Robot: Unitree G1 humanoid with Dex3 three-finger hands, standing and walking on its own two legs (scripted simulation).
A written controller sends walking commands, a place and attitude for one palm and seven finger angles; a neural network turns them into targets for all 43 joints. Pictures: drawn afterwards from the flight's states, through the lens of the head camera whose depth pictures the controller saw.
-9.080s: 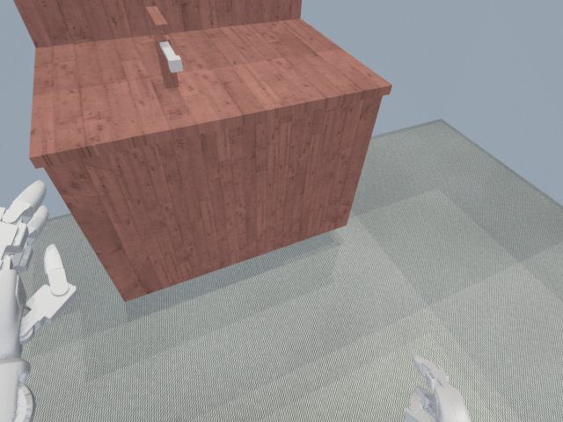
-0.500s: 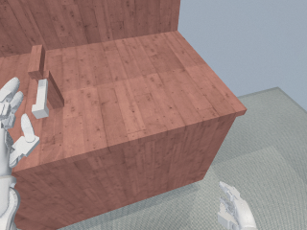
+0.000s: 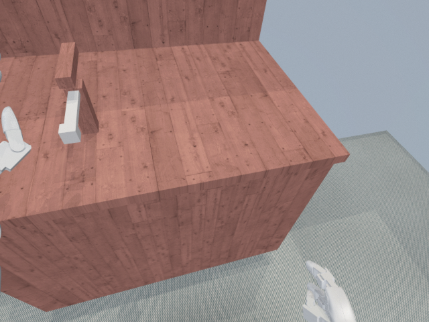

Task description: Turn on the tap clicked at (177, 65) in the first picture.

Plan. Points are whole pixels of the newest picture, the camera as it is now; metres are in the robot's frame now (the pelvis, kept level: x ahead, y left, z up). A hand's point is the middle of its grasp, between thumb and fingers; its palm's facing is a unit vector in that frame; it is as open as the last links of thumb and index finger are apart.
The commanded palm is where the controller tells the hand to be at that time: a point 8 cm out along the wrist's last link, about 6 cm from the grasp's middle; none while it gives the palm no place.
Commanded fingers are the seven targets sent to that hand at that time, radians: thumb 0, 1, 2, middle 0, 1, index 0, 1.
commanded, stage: come to a stop and stand still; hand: left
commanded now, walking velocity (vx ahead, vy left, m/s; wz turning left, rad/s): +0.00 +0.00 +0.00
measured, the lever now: (70, 133) +0.38 +0.32 +0.12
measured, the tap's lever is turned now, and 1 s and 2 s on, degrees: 0 0 0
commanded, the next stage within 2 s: look again from close up in 0.94 s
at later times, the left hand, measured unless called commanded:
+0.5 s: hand (73, 155) +0.28 +0.25 +0.19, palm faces +0.35 -0.86 -0.37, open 7.4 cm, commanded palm +0.21 +0.29 +0.18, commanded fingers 0.00 0.90 0.90 -0.20 -0.30 -0.20 -0.30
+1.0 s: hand (45, 172) +0.26 +0.28 +0.17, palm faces +0.41 -0.85 -0.34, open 7.4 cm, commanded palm +0.20 +0.30 +0.18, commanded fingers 0.00 0.90 0.90 -0.20 -0.30 -0.20 -0.30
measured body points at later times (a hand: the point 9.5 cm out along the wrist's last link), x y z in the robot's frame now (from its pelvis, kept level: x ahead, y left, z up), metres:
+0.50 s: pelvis +0.05 +0.01 +0.01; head +0.08 +0.03 +0.45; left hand +0.26 +0.29 +0.21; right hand +0.24 -0.21 -0.05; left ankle +0.01 +0.09 -0.73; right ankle +0.09 -0.11 -0.73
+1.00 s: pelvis +0.03 +0.03 +0.01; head +0.04 +0.05 +0.46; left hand +0.23 +0.32 +0.19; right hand +0.22 -0.18 -0.06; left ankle +0.01 +0.09 -0.73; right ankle +0.09 -0.11 -0.73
